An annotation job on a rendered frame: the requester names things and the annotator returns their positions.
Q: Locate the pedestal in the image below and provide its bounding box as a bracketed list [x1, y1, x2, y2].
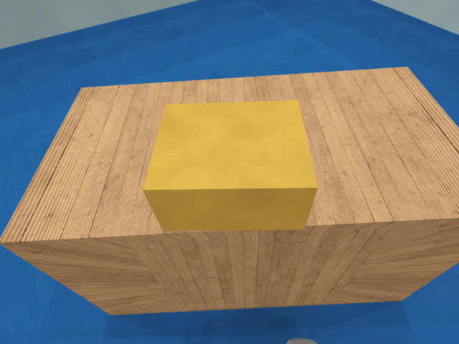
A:
[0, 67, 459, 315]

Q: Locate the carton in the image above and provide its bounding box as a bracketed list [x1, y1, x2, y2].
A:
[143, 100, 318, 231]

